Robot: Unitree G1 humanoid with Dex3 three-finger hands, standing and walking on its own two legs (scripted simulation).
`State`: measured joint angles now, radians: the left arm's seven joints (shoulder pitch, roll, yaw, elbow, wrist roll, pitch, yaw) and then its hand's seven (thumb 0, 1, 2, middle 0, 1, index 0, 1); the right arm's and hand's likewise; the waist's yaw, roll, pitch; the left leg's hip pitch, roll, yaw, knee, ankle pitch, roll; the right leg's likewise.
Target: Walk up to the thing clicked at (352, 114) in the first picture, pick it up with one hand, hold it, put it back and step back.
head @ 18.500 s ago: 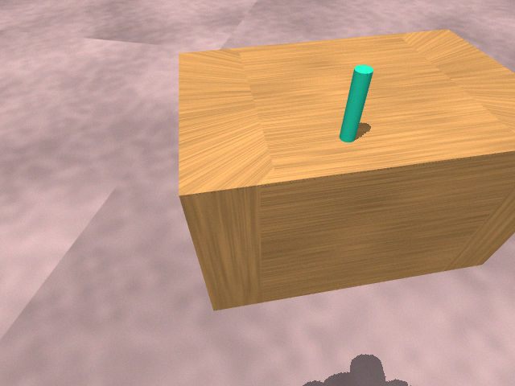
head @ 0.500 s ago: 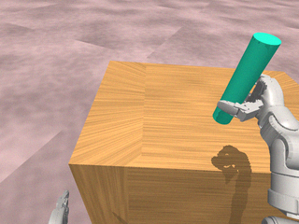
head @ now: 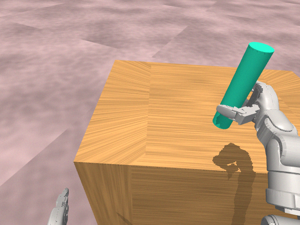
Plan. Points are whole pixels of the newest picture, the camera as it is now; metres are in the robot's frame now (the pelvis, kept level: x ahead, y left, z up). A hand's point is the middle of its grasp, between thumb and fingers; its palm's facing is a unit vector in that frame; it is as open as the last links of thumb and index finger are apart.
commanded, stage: crouch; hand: right
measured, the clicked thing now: (237, 91) +0.34 -0.16 +0.26
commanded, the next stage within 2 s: lower in 0.76 s
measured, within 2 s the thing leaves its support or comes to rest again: neither
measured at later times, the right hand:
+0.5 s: hand (223, 108) +0.42 -0.19 +0.14, palm faces +0.09 +1.00 +0.01, open 8.6 cm
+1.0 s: hand (218, 116) +0.43 -0.19 +0.10, palm faces +0.06 +1.00 +0.02, open 8.6 cm
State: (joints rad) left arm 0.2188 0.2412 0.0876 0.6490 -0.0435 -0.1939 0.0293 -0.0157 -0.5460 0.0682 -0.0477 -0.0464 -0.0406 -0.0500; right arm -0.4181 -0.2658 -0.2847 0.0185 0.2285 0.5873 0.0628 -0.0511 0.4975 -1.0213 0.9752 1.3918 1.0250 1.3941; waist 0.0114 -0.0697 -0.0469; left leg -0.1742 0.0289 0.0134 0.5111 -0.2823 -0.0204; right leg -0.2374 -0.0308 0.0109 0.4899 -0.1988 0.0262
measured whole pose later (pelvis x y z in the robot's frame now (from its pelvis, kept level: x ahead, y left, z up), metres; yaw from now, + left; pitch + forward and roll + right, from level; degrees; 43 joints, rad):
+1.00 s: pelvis +0.01 -0.01 -0.01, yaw +2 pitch +5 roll +0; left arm 0.23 0.21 0.04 0.58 -0.02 -0.14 0.07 -0.01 -0.54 0.06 -0.06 -0.05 -0.05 -0.05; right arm -0.58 -0.34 -0.31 0.82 0.17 -0.17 0.15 -0.04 0.47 -1.02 0.96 1.37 1.00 1.37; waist 0.07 0.00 -0.04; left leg -0.38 0.02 -0.02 0.58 -0.30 -0.03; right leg -0.44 -0.05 -0.02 0.58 -0.24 0.02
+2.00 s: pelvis +0.00 -0.01 -0.05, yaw +2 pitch +14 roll +1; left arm 0.34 0.22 0.06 0.26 0.02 -0.08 0.02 -0.01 -0.55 0.07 -0.06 -0.05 -0.05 -0.06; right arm -0.55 -0.32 -0.35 0.89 0.12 -0.38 0.12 -0.03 0.43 -1.00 0.94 1.35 0.98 1.35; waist 0.12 0.02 -0.10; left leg -0.70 0.00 -0.02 0.89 -0.42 -0.04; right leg -0.77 -0.06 0.00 0.91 -0.37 0.01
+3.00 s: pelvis +0.00 -0.01 -0.06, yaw +2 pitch +16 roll +2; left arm 0.39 0.23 0.06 0.12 0.02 -0.02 0.01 -0.01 -0.54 0.06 -0.06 -0.05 -0.06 -0.05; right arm -0.54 -0.32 -0.37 0.86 0.11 -0.37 0.11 -0.01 0.50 -0.12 0.41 0.27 0.40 0.27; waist 0.13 0.02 -0.12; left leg -0.79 0.00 -0.01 0.99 -0.47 -0.03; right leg -0.86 -0.06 0.01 1.01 -0.42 0.02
